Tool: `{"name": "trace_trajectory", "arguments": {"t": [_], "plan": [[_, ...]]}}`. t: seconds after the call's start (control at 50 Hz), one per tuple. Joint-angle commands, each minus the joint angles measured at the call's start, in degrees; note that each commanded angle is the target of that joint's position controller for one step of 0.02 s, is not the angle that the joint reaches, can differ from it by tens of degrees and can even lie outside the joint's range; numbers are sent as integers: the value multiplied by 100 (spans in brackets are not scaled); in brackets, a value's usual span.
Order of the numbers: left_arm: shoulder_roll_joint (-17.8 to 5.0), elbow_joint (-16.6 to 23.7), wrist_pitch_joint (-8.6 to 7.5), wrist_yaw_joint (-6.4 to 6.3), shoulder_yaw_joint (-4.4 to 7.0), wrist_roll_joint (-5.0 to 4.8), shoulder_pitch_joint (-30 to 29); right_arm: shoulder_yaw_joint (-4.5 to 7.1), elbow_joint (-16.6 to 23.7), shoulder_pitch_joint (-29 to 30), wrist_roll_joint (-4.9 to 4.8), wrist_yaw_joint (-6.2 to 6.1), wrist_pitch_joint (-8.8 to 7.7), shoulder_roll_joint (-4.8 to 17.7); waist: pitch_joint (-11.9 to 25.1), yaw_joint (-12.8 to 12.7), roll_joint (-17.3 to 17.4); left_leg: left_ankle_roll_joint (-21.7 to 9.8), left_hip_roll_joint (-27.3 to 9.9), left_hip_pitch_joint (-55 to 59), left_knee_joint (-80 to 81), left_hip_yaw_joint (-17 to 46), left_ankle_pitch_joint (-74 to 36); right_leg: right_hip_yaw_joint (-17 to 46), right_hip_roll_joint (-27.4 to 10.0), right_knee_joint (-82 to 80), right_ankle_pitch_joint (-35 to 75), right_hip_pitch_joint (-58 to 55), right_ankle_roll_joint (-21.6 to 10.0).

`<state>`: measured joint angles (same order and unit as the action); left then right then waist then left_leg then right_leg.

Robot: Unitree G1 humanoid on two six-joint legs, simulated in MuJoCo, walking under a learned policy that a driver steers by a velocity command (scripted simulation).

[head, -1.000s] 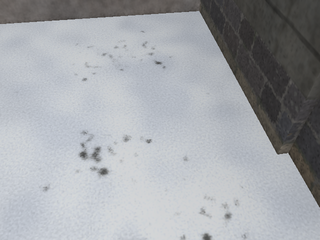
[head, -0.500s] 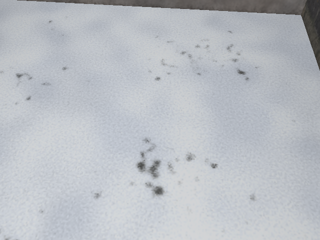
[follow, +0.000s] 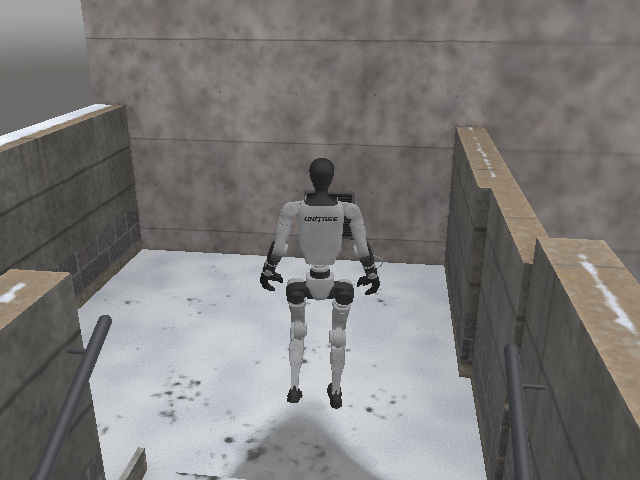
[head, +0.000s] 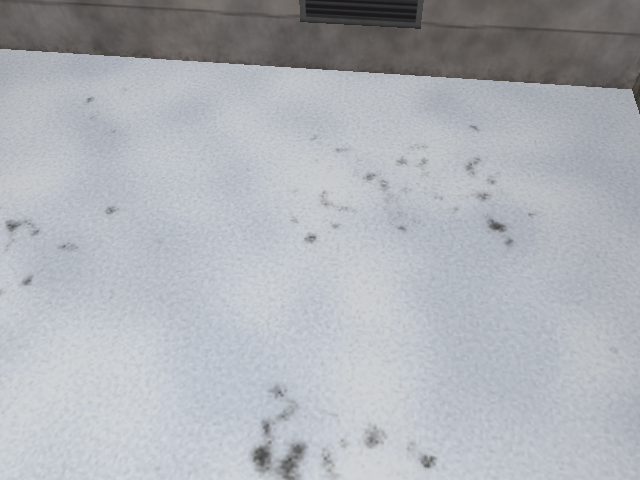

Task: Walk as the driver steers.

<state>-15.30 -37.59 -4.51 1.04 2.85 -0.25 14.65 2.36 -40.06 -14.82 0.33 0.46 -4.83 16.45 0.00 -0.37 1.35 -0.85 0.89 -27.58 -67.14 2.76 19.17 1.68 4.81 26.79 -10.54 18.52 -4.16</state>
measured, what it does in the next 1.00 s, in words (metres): walks ahead: left foot, then right foot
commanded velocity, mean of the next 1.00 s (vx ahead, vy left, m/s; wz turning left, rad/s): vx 0.16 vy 0.00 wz -0.13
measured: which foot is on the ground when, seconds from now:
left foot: up 0.00-0.28, down 0.30-1.00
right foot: down 0.00-0.32, up 0.34-0.58, down 0.60-1.00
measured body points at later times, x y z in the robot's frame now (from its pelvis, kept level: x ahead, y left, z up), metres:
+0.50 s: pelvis +0.21 +0.03 -0.01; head +0.24 +0.03 +0.44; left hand +0.35 +0.28 -0.13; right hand +0.34 -0.23 -0.10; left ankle +0.31 +0.11 -0.74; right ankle +0.16 -0.12 -0.69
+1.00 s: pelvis +0.26 -0.01 -0.01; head +0.27 -0.01 +0.44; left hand +0.40 +0.22 -0.13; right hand +0.34 -0.27 -0.13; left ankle +0.31 +0.11 -0.74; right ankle +0.22 -0.13 -0.74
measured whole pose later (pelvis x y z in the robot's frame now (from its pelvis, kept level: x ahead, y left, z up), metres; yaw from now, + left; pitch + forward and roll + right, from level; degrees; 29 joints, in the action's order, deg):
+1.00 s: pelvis +0.26 -0.01 -0.01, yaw -8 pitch -1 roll +0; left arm -11.4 -43.8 -0.3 -1.9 1.7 0.6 14.7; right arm 2.1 -49.7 -9.4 0.2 -1.0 -0.1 12.1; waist -1.7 0.2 -0.3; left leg 0.3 0.4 -17.9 -34.6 1.6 15.5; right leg 1.9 0.0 34.9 -20.5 13.4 0.7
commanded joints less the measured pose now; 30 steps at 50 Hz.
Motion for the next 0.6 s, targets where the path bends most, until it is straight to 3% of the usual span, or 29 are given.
{"name": "trace_trajectory", "arguments": {"t": [0.02, 0.06, 0.12, 0.2, 0.24, 0.28, 0.3, 0.32, 0.34, 0.36, 0.38, 0.4, 0.42, 0.44, 0.48, 0.52, 0.56, 0.58, 0.6], "plan": [[-646, 303, 1, -45, 168, 2, 109, 152, 606, 366, 86, -32, -149, 471, 90, 53, -505, 197, -459, -1368, 555, 145, -287, 2047, -1416, -1349, 955, -1093, -1148], [-784, 217, 7, -97, 216, -40, 145, 115, 619, 542, 88, -68, -107, 379, 98, 62, -556, 358, -384, -1206, 1209, 13, -564, 1688, -1258, -1353, 1522, -790, -1136], [-938, 55, 75, -182, 279, -82, 263, 22, 679, 1176, 79, -48, -128, 149, 62, -133, -646, 433, -135, -514, 2653, -142, -1709, 1100, -919, -1131, 2387, -381, -837], [-854, -217, 204, -251, 261, -114, 775, 65, 709, 1639, 32, 52, -180, 225, 302, -390, -733, 277, 134, -29, 3561, -85, -2546, 1270, -1026, -619, 2568, -848, -585], [-806, -240, 247, -280, 255, -87, 742, 133, 685, 1566, 60, 82, -202, 341, 369, -298, -760, 84, 128, 123, 3871, 16, -2365, 1521, -1149, -215, 2585, -1194, -474], [-752, -166, 257, -290, 248, -67, 478, 198, 539, 1066, 129, 73, -254, 427, 536, 43, -752, -174, 81, 906, 4426, -66, -2876, 1489, -952, 425, 2944, -1238, -255], [-582, -36, 221, -272, 198, 10, 431, 252, 489, 610, 212, 37, -287, 674, 1029, 196, -487, -449, -503, 2026, 4167, 328, -4492, 1354, -660, 1191, 2402, -820, -47], [-301, -93, 155, -251, 94, 48, 1070, 275, 468, 147, 336, -14, -240, 898, 1807, 138, 598, -1350, -1795, 3873, 3625, 1519, -6755, 1077, -142, 2799, 11, 479, 330], [-419, -277, 165, -205, 38, 8, 1645, 210, 261, -169, 157, 6, -125, 542, 2617, 168, 1518, -2052, -2617, 4515, 3701, 2643, -6627, 888, 4, 3911, -2990, 1073, 608], [-815, -322, 235, -183, 145, -54, 1509, 173, 289, -64, -9, 22, -19, 409, 2316, 217, 848, -1936, -2414, 4053, 3959, 2767, -4933, 993, -252, 4304, -2992, 1358, 722], [-867, -228, 346, -215, 178, -101, 924, 150, 345, 285, -30, -1, 70, 352, 1635, 226, 435, -1654, -2114, 3401, 4198, 2435, -3673, 751, -409, 4475, -2618, 1594, 828], [-809, -148, 464, -257, 180, -65, 554, 74, 368, 657, 3, -3, 128, 233, 1055, 143, 206, -1477, -1846, 2552, 4475, 2080, -2959, 591, -563, 4175, -2350, 1595, 862], [-728, -100, 572, -304, 187, -5, 414, 34, 384, 991, 44, -9, 170, 182, 732, -18, 263, -1324, -1651, 1797, 4692, 1810, -2488, 544, -739, 3713, -2141, 1282, 874], [-537, -121, 637, -328, 142, 12, 498, 64, 369, 1211, 92, -3, 223, 277, 514, -170, 468, -1168, -1327, 1117, 4895, 1388, -2300, 345, -739, 3133, -1959, 771, 883], [-248, -230, 621, -349, 59, 66, 659, 96, 300, 1302, 127, -6, 260, 303, 557, -223, 724, -1128, -986, 697, 4939, 814, -2610, 73, -644, 2268, -1623, 32, 871], [-223, -290, 577, -332, 42, 71, 642, 102, 196, 1158, 92, -32, 277, 298, 812, -171, 666, -1202, -1053, 852, 4860, 783, -2443, 46, -651, 1602, -972, -359, 818], [-208, -340, 575, -301, 45, 91, 613, 71, 140, 1193, 27, -45, 319, 261, 806, -254, 566, -1077, -1004, 672, 4782, 742, -1325, -57, -587, 745, -105, -926, 694], [-220, -312, 584, -289, 48, 156, 496, 31, 86, 1116, 14, -40, 329, 171, 694, -250, 505, -875, -875, 510, 4780, 725, -492, -77, -554, 435, 31, -1135, 609], [-317, -197, 590, -292, 52, 253, 332, -19, -8, 957, 35, -24, 320, 49, 517, -211, 357, -558, -741, 266, 4760, 722, 360, 188, -759, 235, 178, -1260, 484]]}}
